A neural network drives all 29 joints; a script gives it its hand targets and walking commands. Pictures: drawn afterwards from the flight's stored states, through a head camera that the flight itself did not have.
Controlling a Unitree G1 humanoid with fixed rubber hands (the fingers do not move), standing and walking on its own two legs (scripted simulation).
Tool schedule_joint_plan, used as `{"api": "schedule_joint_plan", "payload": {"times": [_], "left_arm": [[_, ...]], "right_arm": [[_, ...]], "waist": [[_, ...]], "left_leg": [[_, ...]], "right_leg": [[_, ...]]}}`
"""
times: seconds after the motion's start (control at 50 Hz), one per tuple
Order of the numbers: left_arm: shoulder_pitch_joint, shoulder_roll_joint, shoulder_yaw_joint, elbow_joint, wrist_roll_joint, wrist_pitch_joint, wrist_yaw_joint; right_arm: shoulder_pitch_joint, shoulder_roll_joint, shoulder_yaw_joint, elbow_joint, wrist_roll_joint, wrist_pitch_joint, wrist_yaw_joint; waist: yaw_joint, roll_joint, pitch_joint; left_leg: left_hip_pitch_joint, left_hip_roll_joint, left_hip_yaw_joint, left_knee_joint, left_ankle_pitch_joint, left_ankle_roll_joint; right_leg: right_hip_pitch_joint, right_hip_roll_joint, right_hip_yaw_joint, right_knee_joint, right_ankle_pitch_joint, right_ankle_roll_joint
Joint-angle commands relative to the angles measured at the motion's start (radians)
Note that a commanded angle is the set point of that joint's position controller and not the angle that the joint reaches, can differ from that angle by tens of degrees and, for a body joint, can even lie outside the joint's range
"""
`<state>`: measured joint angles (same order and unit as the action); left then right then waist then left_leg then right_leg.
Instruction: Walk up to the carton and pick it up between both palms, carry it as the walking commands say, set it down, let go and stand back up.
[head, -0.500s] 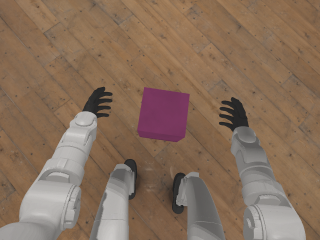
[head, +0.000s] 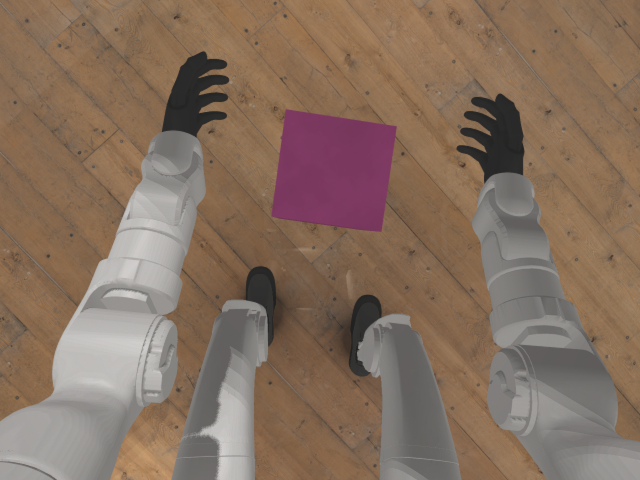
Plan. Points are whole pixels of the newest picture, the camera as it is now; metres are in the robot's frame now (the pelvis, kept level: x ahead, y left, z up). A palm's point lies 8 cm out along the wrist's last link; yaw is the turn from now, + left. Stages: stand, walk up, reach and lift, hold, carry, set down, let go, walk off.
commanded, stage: reach and lift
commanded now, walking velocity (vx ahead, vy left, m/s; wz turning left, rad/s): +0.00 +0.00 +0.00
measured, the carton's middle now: (329, 179) +0.47 -0.02 -0.54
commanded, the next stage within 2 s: none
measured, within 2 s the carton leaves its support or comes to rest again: neither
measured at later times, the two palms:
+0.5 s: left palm (206, 156) +0.46 +0.19 -0.28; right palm (447, 189) +0.43 -0.19 -0.29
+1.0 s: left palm (222, 166) +0.46 +0.19 -0.39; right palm (430, 185) +0.45 -0.19 -0.38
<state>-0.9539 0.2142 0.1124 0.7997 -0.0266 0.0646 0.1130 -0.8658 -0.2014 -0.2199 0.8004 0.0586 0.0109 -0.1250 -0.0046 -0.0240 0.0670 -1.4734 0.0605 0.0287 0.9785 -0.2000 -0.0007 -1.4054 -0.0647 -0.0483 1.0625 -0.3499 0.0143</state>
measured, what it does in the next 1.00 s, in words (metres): lowers itself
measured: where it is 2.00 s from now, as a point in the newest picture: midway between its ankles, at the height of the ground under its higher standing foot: (312, 335)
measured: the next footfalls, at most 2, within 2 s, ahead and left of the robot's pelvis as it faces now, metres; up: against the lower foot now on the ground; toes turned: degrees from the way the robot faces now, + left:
none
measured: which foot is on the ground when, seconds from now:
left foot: down 0.00-1.00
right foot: down 0.00-1.00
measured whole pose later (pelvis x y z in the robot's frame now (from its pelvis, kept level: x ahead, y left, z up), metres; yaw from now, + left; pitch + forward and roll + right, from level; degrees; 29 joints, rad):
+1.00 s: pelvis -0.08 +0.00 -0.22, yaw -1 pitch +32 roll -2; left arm -1.46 0.38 0.10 1.18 -0.21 0.11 0.13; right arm -1.38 -0.33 -0.17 1.07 0.23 0.10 -0.16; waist 0.00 -0.02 0.41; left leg -2.08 0.06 -0.02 1.83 -0.32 0.00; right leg -2.00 -0.06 0.00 1.94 -0.51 0.01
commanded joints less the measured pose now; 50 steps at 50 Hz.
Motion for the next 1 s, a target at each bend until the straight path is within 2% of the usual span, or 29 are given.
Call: {"api": "schedule_joint_plan", "payload": {"times": [0.0,0.06,0.1,0.2,0.26,0.3,0.32,0.34,0.38,0.44,0.46,0.48,0.5,0.52,0.56,0.6,0.64,0.7,0.72,0.74,0.76,0.8,0.82,0.86,0.88,0.9,0.94,0.96,0.98], "left_arm": [[-0.236,0.069,0.162,-0.068,0.030,-0.077,-0.014],[-0.231,0.059,0.178,0.016,0.063,-0.087,-0.018],[-0.275,0.053,0.175,-0.038,0.071,-0.101,-0.016],[-0.394,0.124,0.183,-0.062,0.080,-0.105,0.006],[-0.447,0.135,0.172,-0.083,0.057,-0.092,0.014],[-0.477,0.137,0.119,-0.132,0.019,-0.078,0.019],[-0.511,0.161,0.112,-0.162,-0.004,-0.073,0.030],[-0.529,0.175,0.086,-0.176,-0.025,-0.056,0.033],[-0.562,0.212,0.051,-0.254,-0.063,-0.035,0.045],[-0.609,0.259,-0.005,-0.183,-0.128,0.014,0.052],[-0.647,0.264,-0.024,-0.201,-0.160,0.032,0.055],[-0.654,0.273,-0.037,-0.216,-0.173,0.039,0.060],[-0.696,0.282,-0.055,-0.254,-0.199,0.053,0.067],[-0.741,0.315,-0.051,-0.257,-0.200,0.067,0.075],[-0.795,0.322,-0.086,-0.283,-0.242,0.092,0.077],[-0.843,0.362,-0.094,-0.321,-0.264,0.120,0.081],[-0.860,0.381,-0.113,-0.346,-0.273,0.134,0.089],[-0.877,0.380,-0.098,-0.149,-0.263,0.126,0.079],[-0.904,0.369,-0.077,-0.090,-0.249,0.117,0.075],[-0.875,0.359,-0.069,0.056,-0.230,0.107,0.060],[-0.894,0.327,-0.067,0.091,-0.214,0.093,0.050],[-0.883,0.298,-0.081,0.216,-0.211,0.062,0.026],[-0.918,0.296,-0.087,0.197,-0.207,0.042,0.019],[-0.909,0.291,-0.081,0.198,-0.196,0.001,0.017],[-0.900,0.282,-0.093,0.214,-0.212,-0.016,0.016],[-0.892,0.290,-0.085,0.247,-0.206,-0.034,0.016],[-0.854,0.280,-0.093,0.310,-0.204,-0.041,0.009],[-0.864,0.273,-0.108,0.313,-0.202,-0.047,0.008],[-0.862,0.262,-0.115,0.306,-0.209,-0.052,0.007]], "right_arm": [[-0.273,-0.126,-0.133,-0.093,-0.036,-0.066,0.012],[-0.253,-0.092,-0.139,0.024,-0.063,-0.063,0.024],[-0.255,-0.087,-0.163,0.032,-0.079,-0.067,0.024],[-0.383,-0.114,-0.142,0.019,-0.029,-0.064,0.014],[-0.429,-0.160,-0.144,0.018,-0.035,-0.056,0.003],[-0.474,-0.204,-0.145,-0.076,0.005,-0.055,-0.008],[-0.518,-0.226,-0.139,-0.114,0.013,-0.051,-0.020],[-0.527,-0.257,-0.130,-0.143,0.039,-0.039,-0.029],[-0.575,-0.289,-0.103,-0.243,0.074,-0.026,-0.044],[-0.675,-0.326,-0.045,-0.284,0.121,0.020,-0.074],[-0.716,-0.358,-0.036,-0.334,0.124,0.033,-0.082],[-0.718,-0.345,-0.017,-0.331,0.147,0.047,-0.087],[-0.762,-0.375,-0.007,-0.363,0.148,0.059,-0.090],[-0.801,-0.374,0.021,-0.362,0.179,0.081,-0.096],[-0.825,-0.335,0.087,-0.371,0.222,0.116,-0.099],[-0.899,-0.336,0.141,-0.420,0.265,0.148,-0.105],[-0.924,-0.361,0.140,-0.438,0.278,0.163,-0.114],[-0.908,-0.353,0.132,-0.223,0.229,0.164,-0.100],[-0.893,-0.340,0.123,-0.123,0.217,0.156,-0.095],[-0.868,-0.326,0.110,-0.003,0.194,0.147,-0.083],[-0.864,-0.327,0.081,0.094,0.167,0.136,-0.072],[-0.833,-0.290,0.083,0.232,0.148,0.114,-0.049],[-0.864,-0.284,0.087,0.222,0.150,0.095,-0.042],[-0.883,-0.292,0.068,0.189,0.144,0.052,-0.036],[-0.882,-0.282,0.071,0.219,0.154,0.033,-0.032],[-0.889,-0.259,0.086,0.236,0.168,0.019,-0.027],[-0.876,-0.239,0.116,0.269,0.189,0.009,-0.013],[-0.882,-0.244,0.109,0.261,0.194,0.001,-0.011],[-0.894,-0.236,0.124,0.260,0.199,-0.004,-0.006]], "waist": [[-0.031,0.060,-1.142],[-0.027,0.066,-1.023],[-0.049,0.088,-1.031],[-0.028,0.098,-1.118],[-0.050,0.080,-1.168],[-0.069,0.127,-1.270],[-0.078,0.094,-1.371],[-0.079,0.132,-1.418],[-0.085,0.114,-1.546],[-0.087,0.105,-1.570],[-0.106,0.093,-1.663],[-0.079,0.108,-1.674],[-0.099,0.087,-1.767],[-0.064,0.105,-1.813],[-0.084,0.076,-1.880],[-0.053,0.063,-1.986],[-0.070,0.091,-1.925],[-0.081,0.066,-1.500],[-0.068,0.087,-1.401],[-0.081,0.074,-1.221],[-0.091,0.100,-1.132],[-0.114,0.088,-0.971],[-0.120,0.092,-0.989],[-0.094,0.087,-1.004],[-0.099,0.093,-0.994],[-0.072,0.088,-0.965],[-0.057,0.070,-0.889],[-0.068,0.093,-0.884],[-0.056,0.086,-0.900]], "left_leg": [[0.643,-0.120,-0.057,0.120,0.402,0.010],[0.523,-0.119,-0.053,0.156,0.333,0.005],[0.486,-0.117,-0.059,0.187,0.329,-0.006],[0.407,-0.115,-0.052,0.273,0.211,0.000],[0.360,-0.120,-0.055,0.320,0.132,-0.002],[0.401,-0.118,-0.057,0.371,0.146,-0.004],[0.433,-0.117,-0.061,0.408,0.172,0.000],[0.469,-0.115,-0.058,0.429,0.178,-0.003],[0.525,-0.119,-0.056,0.461,0.179,0.007],[0.451,-0.114,-0.018,0.514,-0.025,0.010],[0.477,-0.117,-0.016,0.545,-0.040,0.007],[0.483,-0.121,-0.014,0.562,-0.045,0.011],[0.520,-0.120,-0.016,0.602,-0.028,0.009],[0.570,-0.119,-0.017,0.627,-0.007,0.011],[0.588,-0.114,-0.011,0.686,0.014,0.021],[0.639,-0.109,-0.005,0.738,0.040,0.015],[0.618,-0.112,0.003,0.766,0.054,0.014],[0.343,-0.082,0.010,0.764,-0.166,0.009],[0.263,-0.079,0.016,0.765,-0.231,0.006],[0.162,-0.076,0.014,0.766,-0.308,0.009],[0.092,-0.076,0.014,0.768,-0.360,0.004],[0.029,-0.074,0.007,0.785,-0.391,0.002],[0.045,-0.072,0.004,0.803,-0.359,0.001],[0.041,-0.075,0.009,0.835,-0.269,-0.012],[0.030,-0.072,-0.006,0.846,-0.254,-0.009],[0.014,-0.073,-0.007,0.853,-0.244,-0.004],[-0.040,-0.069,-0.016,0.866,-0.236,-0.002],[-0.051,-0.068,-0.014,0.883,-0.230,-0.008],[-0.039,-0.072,-0.024,0.880,-0.213,-0.007]], "right_leg": [[0.205,0.135,0.057,-0.053,0.422,-0.011],[0.073,0.131,0.057,-0.010,0.351,-0.002],[0.040,0.133,0.058,0.023,0.364,-0.009],[-0.040,0.132,0.038,0.112,0.264,-0.003],[-0.070,0.132,0.016,0.171,0.205,-0.007],[-0.072,0.130,0.010,0.209,0.215,-0.013],[-0.055,0.130,0.002,0.245,0.222,-0.005],[-0.057,0.131,0.003,0.263,0.217,-0.015],[-0.006,0.135,-0.011,0.304,0.211,-0.011],[0.061,0.127,-0.009,0.351,0.037,-0.015],[0.119,0.129,-0.018,0.388,0.040,-0.018],[0.111,0.133,-0.014,0.422,0.035,-0.019],[0.148,0.129,-0.017,0.458,0.046,-0.020],[0.139,0.128,-0.021,0.500,0.054,-0.020],[0.178,0.132,-0.020,0.547,0.060,-0.020],[0.233,0.125,-0.017,0.598,0.070,-0.012],[0.191,0.134,-0.020,0.616,0.073,-0.021],[-0.002,0.103,-0.006,0.604,-0.127,-0.019],[-0.053,0.097,0.004,0.611,-0.175,-0.026],[-0.125,0.090,0.004,0.614,-0.225,-0.023],[-0.169,0.089,0.008,0.629,-0.253,-0.030],[-0.246,0.085,0.006,0.642,-0.266,-0.025],[-0.245,0.087,0.005,0.653,-0.242,-0.024],[-0.273,0.102,-0.003,0.674,-0.196,-0.012],[-0.298,0.103,-0.011,0.701,-0.188,-0.010],[-0.326,0.101,0.000,0.701,-0.187,-0.006],[-0.365,0.097,0.005,0.714,-0.181,-0.003],[-0.380,0.097,0.008,0.720,-0.178,-0.003],[-0.368,0.098,-0.001,0.739,-0.163,0.000]]}}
